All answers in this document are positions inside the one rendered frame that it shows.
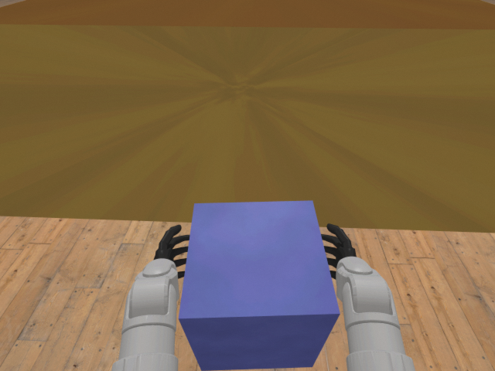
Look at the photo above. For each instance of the right robot forearm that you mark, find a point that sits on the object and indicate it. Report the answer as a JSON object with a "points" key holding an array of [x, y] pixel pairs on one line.
{"points": [[371, 320]]}

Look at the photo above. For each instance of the right robot hand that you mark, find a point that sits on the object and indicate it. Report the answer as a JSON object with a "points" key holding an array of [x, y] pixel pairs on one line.
{"points": [[343, 244]]}

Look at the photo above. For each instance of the left robot forearm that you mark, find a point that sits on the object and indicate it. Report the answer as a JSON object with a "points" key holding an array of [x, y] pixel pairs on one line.
{"points": [[149, 325]]}

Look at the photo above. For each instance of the carton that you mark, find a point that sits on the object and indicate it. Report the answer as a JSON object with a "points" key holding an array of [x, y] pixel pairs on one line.
{"points": [[257, 290]]}

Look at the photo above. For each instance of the left robot hand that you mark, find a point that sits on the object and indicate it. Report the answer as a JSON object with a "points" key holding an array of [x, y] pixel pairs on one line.
{"points": [[167, 244]]}

